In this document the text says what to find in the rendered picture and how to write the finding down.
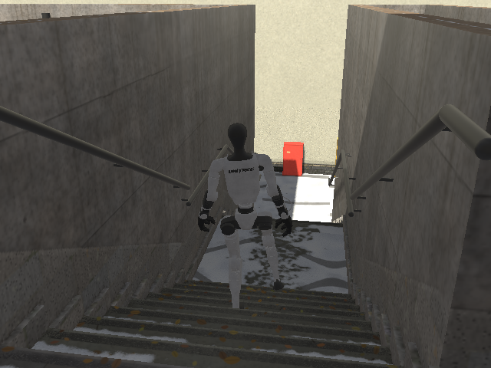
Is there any robot right hand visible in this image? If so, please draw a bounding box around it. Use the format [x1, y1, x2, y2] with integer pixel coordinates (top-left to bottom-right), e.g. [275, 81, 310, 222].
[275, 216, 293, 237]

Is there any right robot upper arm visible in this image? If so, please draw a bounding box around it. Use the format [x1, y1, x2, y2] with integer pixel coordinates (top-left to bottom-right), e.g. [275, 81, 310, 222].
[256, 154, 279, 197]

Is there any right robot shin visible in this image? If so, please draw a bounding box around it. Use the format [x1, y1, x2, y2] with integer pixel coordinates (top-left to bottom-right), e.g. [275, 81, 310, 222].
[265, 234, 280, 282]

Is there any robot left forearm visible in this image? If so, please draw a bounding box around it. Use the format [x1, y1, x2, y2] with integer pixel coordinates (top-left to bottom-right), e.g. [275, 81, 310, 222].
[199, 190, 214, 219]

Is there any robot right forearm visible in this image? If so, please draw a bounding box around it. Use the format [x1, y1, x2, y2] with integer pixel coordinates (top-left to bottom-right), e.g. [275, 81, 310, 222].
[272, 185, 289, 219]

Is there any left robot upper arm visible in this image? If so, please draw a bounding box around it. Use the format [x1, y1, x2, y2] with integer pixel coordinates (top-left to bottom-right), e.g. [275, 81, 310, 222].
[206, 158, 224, 202]

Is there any robot torso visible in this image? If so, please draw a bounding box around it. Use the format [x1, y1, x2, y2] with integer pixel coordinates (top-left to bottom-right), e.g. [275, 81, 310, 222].
[223, 153, 260, 230]

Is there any robot left hand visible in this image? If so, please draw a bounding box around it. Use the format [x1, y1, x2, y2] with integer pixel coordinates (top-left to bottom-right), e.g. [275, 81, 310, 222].
[198, 216, 215, 232]

